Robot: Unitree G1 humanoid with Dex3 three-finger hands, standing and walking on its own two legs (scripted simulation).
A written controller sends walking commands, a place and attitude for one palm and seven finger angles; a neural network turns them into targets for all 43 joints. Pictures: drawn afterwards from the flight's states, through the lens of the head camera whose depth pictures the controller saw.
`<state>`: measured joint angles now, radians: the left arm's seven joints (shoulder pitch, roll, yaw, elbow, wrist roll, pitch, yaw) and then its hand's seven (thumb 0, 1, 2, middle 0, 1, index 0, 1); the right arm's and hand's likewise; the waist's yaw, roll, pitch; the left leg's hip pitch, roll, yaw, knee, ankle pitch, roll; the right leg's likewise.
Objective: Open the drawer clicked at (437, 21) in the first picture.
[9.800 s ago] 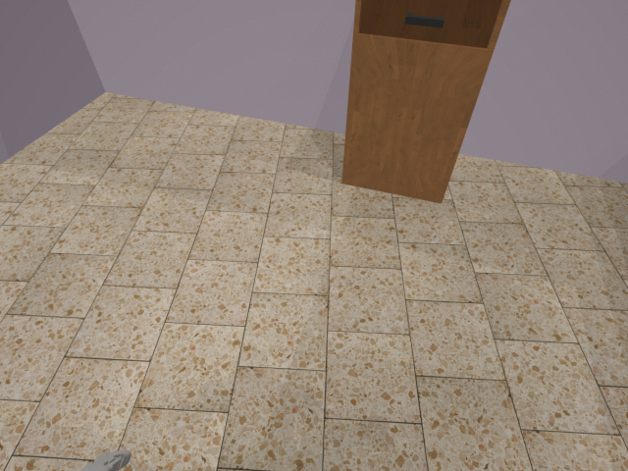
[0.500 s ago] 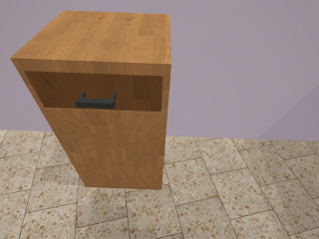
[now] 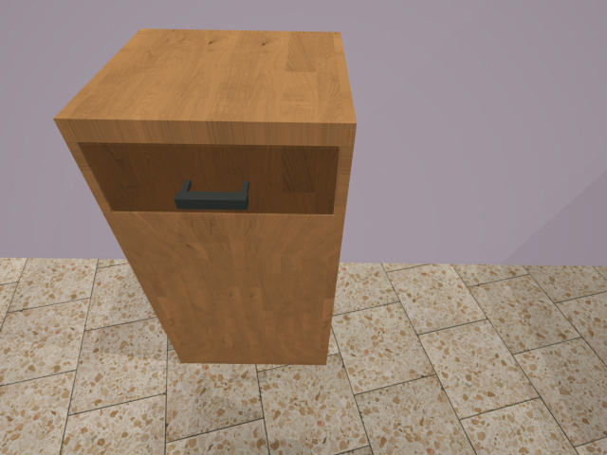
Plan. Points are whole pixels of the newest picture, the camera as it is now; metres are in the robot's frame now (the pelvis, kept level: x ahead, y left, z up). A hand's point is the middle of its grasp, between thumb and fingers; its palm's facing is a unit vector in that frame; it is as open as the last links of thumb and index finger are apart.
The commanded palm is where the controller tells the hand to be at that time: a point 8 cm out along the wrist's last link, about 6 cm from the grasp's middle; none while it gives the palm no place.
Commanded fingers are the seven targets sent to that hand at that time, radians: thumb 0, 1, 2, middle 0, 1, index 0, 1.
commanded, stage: raise the hand with hooked fingers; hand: left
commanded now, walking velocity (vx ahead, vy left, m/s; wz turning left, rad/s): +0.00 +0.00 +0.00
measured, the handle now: (214, 192) +0.54 +0.20 +0.04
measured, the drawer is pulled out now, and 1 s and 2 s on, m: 0.00 0.00 0.00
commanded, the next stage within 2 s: move the hooked fingers above the handle in 1.94 s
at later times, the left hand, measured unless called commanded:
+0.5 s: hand (181, 440) +0.16 +0.17 -0.06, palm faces -0.14 -0.31 -0.94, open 8.8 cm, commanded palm +0.16 +0.21 +0.02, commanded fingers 0.00 0.34 0.66 -0.24 -0.66 -0.24 -0.66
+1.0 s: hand (174, 321) +0.27 +0.19 +0.05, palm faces +0.04 -0.07 -1.00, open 11.8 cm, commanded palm +0.25 +0.19 +0.11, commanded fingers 0.00 -0.24 0.41 -0.28 -1.03 -0.28 -1.03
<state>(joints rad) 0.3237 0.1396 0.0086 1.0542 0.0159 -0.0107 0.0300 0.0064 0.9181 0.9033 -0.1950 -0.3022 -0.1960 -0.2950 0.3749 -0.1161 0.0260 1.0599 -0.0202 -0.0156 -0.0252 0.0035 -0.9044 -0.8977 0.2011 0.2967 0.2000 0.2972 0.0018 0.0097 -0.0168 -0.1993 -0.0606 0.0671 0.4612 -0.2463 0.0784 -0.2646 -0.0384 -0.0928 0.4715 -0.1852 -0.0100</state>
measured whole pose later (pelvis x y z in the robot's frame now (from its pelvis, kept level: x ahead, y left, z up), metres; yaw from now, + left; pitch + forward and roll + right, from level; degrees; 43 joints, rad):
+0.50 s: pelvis +0.03 -0.01 -0.03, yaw -4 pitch +7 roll +1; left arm 0.63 0.27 -0.14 -0.08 1.02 -0.03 0.40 0.00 0.57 0.76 -0.23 -0.52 -0.23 -0.51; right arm 0.05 -0.26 -0.02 0.44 -0.04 0.07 0.08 0.01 -0.90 -0.90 0.20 0.30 0.20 0.30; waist 0.11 -0.03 -0.09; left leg -0.42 -0.03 0.13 0.71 -0.41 0.06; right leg -0.52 0.05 0.02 0.76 -0.35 -0.06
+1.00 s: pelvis +0.04 -0.04 -0.01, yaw -5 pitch +4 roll +2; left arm 0.38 0.45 -0.01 -0.19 0.94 0.06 0.25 0.00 -0.03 0.51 -0.29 -0.90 -0.29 -0.89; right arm 0.14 -0.26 0.02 0.60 -0.02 0.13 0.00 0.01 -0.90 -0.90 0.20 0.30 0.20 0.30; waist 0.08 0.06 -0.05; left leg -0.28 -0.04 0.00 0.57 -0.36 0.01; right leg -0.39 0.09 0.03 0.62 -0.31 -0.09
